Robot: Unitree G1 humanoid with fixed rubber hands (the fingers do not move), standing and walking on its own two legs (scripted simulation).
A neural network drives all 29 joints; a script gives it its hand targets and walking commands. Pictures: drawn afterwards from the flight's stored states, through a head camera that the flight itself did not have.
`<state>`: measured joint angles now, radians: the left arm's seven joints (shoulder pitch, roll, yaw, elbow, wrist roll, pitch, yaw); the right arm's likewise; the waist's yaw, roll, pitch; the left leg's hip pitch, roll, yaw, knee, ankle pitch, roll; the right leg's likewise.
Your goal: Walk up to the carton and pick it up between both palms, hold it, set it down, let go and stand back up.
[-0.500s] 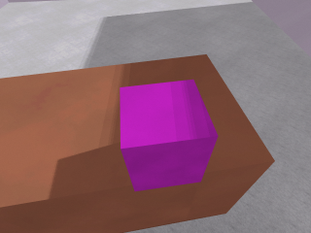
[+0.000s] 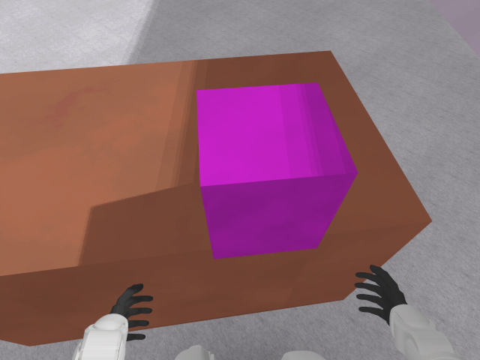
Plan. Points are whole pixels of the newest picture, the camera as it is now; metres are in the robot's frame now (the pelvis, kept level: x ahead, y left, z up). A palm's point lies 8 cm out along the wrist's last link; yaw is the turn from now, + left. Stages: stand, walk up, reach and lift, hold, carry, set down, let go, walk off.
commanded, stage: reach and lift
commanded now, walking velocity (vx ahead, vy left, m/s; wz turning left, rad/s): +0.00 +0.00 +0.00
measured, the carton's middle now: (262, 176) +0.41 -0.04 +0.04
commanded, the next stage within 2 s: none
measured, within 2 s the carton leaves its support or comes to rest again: neither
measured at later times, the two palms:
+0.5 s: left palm out of the picture +0.13 +0.20 -0.06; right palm out of the picture +0.10 -0.23 -0.05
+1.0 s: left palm (129, 333) +0.18 +0.19 -0.02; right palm (411, 327) +0.15 -0.24 -0.02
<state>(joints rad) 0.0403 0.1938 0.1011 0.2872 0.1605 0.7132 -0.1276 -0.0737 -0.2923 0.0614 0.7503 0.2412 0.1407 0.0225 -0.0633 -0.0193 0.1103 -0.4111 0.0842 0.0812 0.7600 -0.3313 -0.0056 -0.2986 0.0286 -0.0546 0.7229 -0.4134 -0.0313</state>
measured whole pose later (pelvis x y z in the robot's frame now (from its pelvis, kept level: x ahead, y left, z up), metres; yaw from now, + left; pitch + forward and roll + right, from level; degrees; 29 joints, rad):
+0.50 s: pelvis -0.05 +0.00 +0.02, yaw -1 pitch -6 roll +0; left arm 0.15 0.18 0.00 0.37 0.01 0.42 0.02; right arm 0.19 -0.18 -0.02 0.54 0.05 0.03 0.03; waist -0.04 -0.03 0.13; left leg -0.24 0.05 0.11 0.48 -0.13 0.00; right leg -0.19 0.01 -0.03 0.55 -0.25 -0.03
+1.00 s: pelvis -0.04 +0.02 +0.02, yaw -2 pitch -7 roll +1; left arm 0.04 0.11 -0.08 0.52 -0.04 0.18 0.15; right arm 0.05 -0.26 -0.09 0.62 0.08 -0.03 0.14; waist -0.01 0.01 0.06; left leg -0.22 0.00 0.10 0.50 -0.16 0.02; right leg -0.18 -0.01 0.01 0.58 -0.28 -0.01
